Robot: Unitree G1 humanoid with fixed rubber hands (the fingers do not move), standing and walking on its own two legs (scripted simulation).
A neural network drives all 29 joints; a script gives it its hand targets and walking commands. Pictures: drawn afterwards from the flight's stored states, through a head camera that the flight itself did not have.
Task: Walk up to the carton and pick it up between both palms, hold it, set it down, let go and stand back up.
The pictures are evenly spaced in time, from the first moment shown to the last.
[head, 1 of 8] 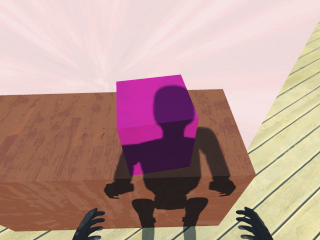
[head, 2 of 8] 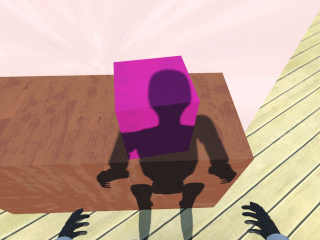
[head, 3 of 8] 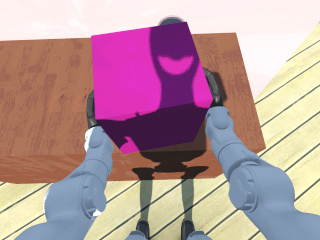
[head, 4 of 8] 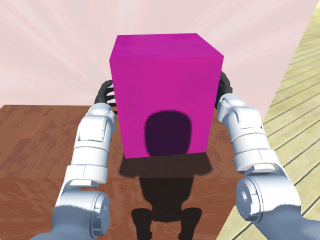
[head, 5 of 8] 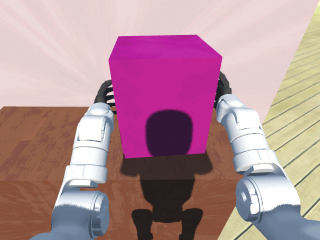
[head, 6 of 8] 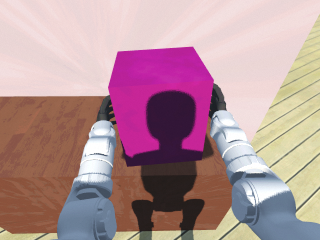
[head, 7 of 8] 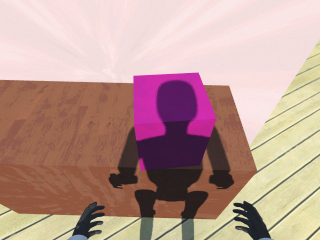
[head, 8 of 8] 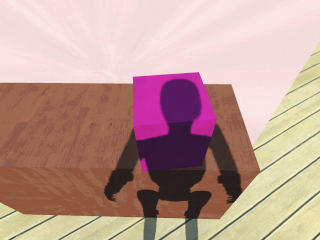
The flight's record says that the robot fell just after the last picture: no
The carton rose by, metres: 0.24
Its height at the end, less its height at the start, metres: +0.00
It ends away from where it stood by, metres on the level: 0.03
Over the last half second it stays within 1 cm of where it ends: yes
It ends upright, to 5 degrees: yes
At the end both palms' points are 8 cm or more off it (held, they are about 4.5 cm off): yes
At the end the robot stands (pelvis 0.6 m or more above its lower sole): yes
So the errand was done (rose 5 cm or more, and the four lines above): yes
